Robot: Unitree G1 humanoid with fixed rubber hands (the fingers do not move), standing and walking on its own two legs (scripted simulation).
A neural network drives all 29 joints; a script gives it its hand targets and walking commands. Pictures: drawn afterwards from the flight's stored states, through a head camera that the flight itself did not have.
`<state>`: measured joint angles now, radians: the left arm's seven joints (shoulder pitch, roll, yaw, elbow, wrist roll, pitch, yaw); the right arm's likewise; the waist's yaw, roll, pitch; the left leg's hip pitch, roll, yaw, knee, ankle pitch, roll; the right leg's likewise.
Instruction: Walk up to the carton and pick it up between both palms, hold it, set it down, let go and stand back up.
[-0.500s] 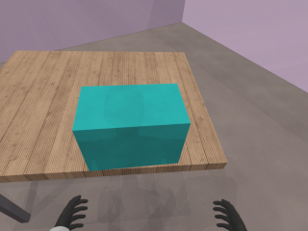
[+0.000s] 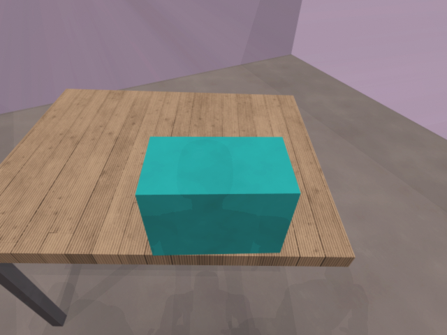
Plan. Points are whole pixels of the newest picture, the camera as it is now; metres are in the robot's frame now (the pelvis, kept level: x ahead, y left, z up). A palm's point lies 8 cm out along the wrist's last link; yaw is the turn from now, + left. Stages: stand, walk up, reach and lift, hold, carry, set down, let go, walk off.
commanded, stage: stand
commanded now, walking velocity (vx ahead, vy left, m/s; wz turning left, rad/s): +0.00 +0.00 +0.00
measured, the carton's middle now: (217, 196) +0.44 +0.02 -0.02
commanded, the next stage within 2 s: none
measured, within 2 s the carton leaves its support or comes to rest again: neither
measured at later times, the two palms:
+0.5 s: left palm out of the picture -0.08 +0.20 -0.15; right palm out of the picture -0.06 -0.19 -0.15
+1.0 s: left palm out of the picture -0.08 +0.19 -0.15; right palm out of the picture -0.04 -0.19 -0.15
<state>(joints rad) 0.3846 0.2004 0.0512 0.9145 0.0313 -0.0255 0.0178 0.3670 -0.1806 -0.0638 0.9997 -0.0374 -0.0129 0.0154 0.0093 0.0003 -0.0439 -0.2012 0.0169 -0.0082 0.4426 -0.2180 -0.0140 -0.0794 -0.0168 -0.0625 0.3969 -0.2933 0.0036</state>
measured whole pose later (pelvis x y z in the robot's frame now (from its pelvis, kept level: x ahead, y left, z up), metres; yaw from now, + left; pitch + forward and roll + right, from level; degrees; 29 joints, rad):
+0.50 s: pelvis -0.01 +0.01 +0.00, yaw +2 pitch -3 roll +0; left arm 0.40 0.08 0.03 1.16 0.03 -0.01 0.04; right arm 0.38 -0.08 -0.03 1.16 -0.02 0.00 -0.03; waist 0.00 0.00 -0.01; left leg -0.20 0.00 -0.03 0.44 -0.19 0.00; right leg -0.07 -0.03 -0.08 0.40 -0.28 0.01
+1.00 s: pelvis -0.01 +0.00 +0.00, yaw +2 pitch -2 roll +0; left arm 0.38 0.08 0.02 1.19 0.02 -0.01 0.05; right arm 0.34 -0.08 0.00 1.18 -0.02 0.00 -0.04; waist 0.00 -0.01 0.01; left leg -0.22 -0.01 -0.04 0.46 -0.20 -0.01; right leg -0.09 -0.04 -0.08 0.43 -0.30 0.01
